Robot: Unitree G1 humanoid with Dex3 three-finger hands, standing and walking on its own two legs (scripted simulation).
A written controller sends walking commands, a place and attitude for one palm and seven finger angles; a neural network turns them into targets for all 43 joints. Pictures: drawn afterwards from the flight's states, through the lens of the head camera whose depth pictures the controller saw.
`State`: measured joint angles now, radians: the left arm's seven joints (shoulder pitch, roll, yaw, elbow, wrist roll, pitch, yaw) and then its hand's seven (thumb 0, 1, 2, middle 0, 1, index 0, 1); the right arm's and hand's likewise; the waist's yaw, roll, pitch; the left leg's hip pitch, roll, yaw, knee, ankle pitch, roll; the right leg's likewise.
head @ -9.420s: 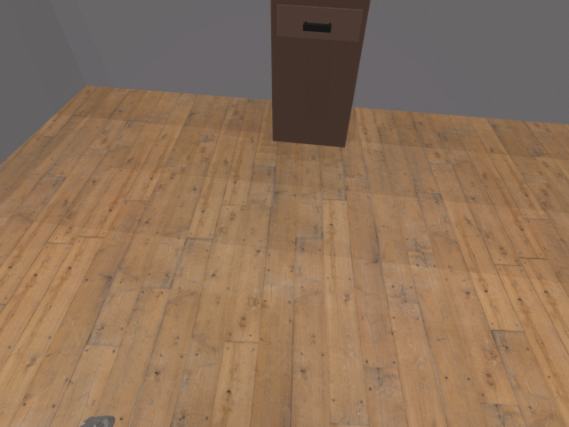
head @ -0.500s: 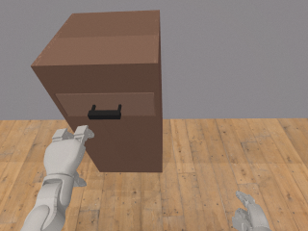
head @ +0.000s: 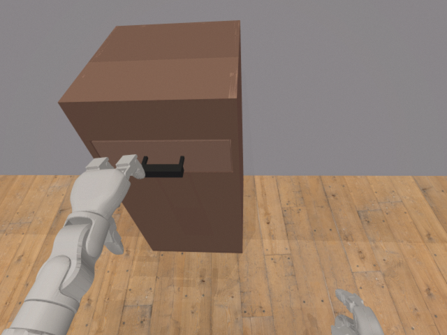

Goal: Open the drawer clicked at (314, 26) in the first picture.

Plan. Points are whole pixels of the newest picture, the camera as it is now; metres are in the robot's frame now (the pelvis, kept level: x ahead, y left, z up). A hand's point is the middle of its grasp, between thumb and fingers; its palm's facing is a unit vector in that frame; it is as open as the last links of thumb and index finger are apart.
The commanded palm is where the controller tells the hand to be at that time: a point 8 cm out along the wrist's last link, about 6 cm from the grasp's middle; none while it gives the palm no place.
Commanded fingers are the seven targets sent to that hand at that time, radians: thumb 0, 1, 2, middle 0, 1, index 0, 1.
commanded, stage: raise the hand with hooked fingers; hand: left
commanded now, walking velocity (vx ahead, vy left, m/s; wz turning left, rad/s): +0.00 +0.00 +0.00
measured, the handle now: (162, 165) +0.55 +0.27 -0.09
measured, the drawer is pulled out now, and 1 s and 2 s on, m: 0.00 0.00 0.00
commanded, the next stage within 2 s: move the hooked fingers above the handle in 0.22 s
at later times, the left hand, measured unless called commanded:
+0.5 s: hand (124, 209) +0.31 +0.23 +0.05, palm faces -0.02 -0.07 -1.00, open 13.8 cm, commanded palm +0.30 +0.23 +0.11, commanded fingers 0.00 -0.50 0.30 -0.30 -1.20 -0.30 -1.20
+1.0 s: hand (146, 183) +0.40 +0.23 +0.02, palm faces -0.04 -0.03 -1.00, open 13.8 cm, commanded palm +0.38 +0.24 +0.08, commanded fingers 0.00 -0.50 0.30 -0.30 -1.20 -0.30 -1.20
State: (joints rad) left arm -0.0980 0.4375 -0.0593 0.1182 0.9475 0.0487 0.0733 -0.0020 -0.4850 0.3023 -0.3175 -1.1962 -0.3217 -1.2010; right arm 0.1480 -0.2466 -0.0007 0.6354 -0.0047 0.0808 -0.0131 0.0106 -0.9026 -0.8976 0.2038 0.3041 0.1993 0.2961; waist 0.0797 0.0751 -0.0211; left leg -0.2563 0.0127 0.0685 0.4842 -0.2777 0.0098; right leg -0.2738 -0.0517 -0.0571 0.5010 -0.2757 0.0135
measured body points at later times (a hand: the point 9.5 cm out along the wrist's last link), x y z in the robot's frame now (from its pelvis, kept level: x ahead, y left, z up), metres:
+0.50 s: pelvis -0.01 -0.01 +0.00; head +0.01 -0.05 +0.45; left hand +0.30 +0.23 +0.11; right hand +0.19 -0.24 -0.11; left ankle -0.02 +0.11 -0.74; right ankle -0.01 -0.13 -0.74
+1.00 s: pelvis -0.01 -0.01 -0.01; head +0.05 -0.03 +0.43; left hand +0.39 +0.23 +0.07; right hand +0.06 -0.28 -0.15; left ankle -0.02 +0.11 -0.74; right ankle -0.01 -0.13 -0.74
